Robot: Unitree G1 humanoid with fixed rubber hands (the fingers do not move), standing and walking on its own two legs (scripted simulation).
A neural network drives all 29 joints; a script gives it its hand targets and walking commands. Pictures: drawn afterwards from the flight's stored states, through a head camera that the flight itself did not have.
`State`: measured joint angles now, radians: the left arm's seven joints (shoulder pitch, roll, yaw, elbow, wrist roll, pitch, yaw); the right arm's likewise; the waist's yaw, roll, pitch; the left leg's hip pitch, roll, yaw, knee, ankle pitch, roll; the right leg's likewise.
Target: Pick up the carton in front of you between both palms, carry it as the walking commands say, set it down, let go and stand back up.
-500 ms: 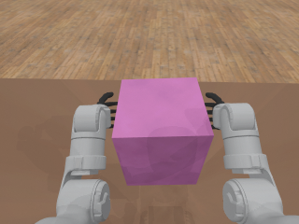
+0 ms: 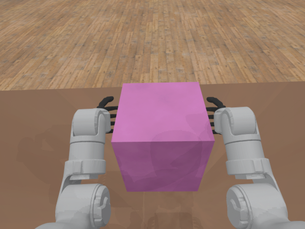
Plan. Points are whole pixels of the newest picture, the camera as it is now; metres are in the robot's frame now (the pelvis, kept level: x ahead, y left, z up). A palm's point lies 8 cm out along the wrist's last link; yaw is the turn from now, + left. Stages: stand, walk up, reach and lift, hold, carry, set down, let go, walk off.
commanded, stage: carry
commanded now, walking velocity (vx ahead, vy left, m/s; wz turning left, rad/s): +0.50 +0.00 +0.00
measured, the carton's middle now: (161, 138) +0.35 +0.00 +0.05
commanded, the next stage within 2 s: none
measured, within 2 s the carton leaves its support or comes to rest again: neither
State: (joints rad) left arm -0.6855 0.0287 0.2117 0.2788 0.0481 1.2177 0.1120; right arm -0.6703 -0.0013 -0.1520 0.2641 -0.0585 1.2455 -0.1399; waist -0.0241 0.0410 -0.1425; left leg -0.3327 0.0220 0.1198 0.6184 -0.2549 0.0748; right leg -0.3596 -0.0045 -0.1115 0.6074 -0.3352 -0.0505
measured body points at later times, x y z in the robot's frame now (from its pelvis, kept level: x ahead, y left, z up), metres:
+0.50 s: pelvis +0.22 +0.03 -0.04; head +0.24 +0.05 +0.41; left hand +0.59 +0.20 +0.06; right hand +0.59 -0.11 +0.06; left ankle +0.29 +0.10 -0.76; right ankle +0.06 -0.09 -0.67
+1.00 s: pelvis +0.51 +0.02 -0.07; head +0.52 +0.00 +0.38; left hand +0.88 +0.16 +0.05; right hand +0.88 -0.15 +0.04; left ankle +0.34 +0.11 -0.70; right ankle +0.59 -0.04 -0.79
